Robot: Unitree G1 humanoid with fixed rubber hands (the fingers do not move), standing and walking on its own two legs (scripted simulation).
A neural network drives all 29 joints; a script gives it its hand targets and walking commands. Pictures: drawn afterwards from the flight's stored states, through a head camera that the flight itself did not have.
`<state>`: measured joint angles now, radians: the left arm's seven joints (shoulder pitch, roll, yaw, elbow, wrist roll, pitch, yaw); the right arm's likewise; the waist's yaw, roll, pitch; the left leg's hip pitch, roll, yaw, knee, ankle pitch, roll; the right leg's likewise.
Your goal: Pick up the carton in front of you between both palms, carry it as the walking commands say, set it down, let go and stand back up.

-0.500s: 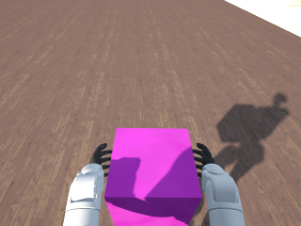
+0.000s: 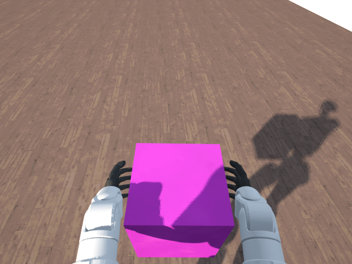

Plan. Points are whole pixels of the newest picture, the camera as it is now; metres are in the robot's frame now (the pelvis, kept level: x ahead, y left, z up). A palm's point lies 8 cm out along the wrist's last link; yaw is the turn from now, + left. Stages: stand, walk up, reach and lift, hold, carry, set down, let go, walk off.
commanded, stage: carry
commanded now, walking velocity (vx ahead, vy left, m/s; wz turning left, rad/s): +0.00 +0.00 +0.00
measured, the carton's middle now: (177, 203) +0.31 +0.00 -0.04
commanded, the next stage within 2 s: none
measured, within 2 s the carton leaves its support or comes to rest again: neither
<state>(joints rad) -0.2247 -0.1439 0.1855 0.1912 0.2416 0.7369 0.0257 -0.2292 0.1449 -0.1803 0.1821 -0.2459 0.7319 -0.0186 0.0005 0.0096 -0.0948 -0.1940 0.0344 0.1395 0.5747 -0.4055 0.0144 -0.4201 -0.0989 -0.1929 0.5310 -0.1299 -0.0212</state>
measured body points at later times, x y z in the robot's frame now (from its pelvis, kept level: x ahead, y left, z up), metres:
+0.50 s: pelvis +0.08 -0.02 +0.01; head +0.07 -0.02 +0.46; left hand +0.38 +0.14 +0.04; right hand +0.39 -0.16 +0.04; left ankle -0.01 +0.09 -0.69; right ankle +0.09 -0.12 -0.73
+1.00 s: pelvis +0.30 +0.00 +0.01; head +0.32 +0.01 +0.46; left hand +0.61 +0.15 +0.04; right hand +0.61 -0.16 +0.05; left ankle +0.20 +0.11 -0.73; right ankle +0.41 -0.10 -0.72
